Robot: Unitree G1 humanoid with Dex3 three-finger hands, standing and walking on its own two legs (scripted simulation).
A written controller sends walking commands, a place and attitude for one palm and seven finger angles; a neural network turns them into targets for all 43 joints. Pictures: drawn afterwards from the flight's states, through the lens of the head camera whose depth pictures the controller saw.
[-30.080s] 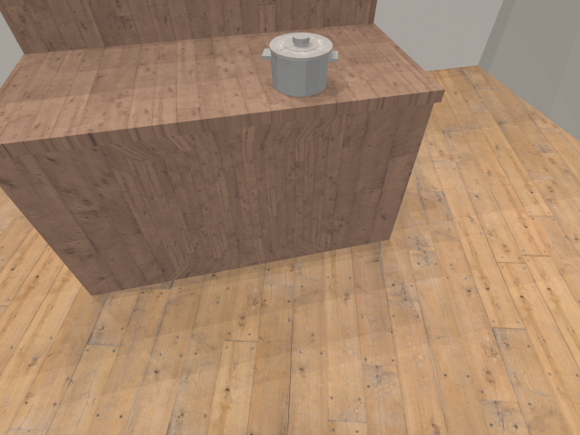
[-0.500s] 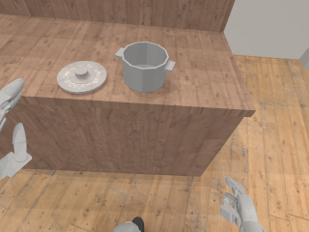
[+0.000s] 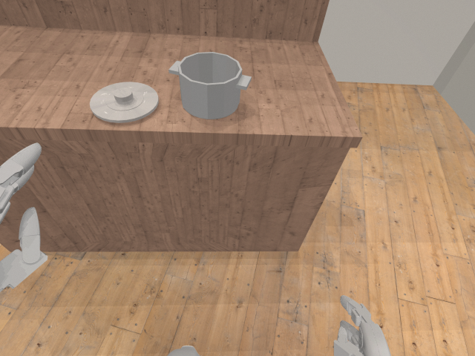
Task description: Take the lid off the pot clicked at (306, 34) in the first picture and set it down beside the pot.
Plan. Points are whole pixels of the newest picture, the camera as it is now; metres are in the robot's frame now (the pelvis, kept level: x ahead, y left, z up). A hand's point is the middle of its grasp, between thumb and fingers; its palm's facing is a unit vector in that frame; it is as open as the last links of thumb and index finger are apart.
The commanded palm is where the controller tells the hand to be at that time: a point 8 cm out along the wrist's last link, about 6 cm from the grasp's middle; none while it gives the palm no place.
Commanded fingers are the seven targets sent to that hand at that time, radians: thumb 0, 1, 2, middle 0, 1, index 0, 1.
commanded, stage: stop stepping back and stand still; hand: left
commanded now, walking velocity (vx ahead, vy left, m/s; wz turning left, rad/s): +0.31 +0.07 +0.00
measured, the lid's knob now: (123, 94) +0.72 +0.33 +0.01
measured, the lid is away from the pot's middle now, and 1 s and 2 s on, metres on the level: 0.23 0.23 0.23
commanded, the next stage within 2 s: let the arm hang, fingers relaxed in 0.54 s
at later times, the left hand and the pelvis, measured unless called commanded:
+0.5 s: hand out of the picture +0.16 +0.25 +0.19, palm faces +0.37 -0.82 -0.44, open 7.4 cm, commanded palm +0.11 +0.30 +0.21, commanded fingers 0.00 0.90 0.90 -0.20 -0.30 -0.20 -0.30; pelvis -0.02 +0.01 +0.01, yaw +1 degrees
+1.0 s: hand out of the picture +0.02 +0.19 -0.18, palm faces +0.15 -0.97 -0.18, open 6.9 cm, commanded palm none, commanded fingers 0.00 0.90 0.90 -0.20 -0.30 -0.20 -0.30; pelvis +0.00 +0.01 +0.00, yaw +7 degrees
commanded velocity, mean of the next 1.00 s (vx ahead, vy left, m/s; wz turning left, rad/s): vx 0.05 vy -0.01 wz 0.00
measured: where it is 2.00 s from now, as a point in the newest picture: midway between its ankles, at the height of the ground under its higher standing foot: outside the picture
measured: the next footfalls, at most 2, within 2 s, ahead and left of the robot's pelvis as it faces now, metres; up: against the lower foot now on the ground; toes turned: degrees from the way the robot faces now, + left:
left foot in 0.16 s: +0.02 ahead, +0.12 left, +0.00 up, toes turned +6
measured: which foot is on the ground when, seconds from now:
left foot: up 0.00-0.14, down 0.16-1.00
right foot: down 0.00-1.00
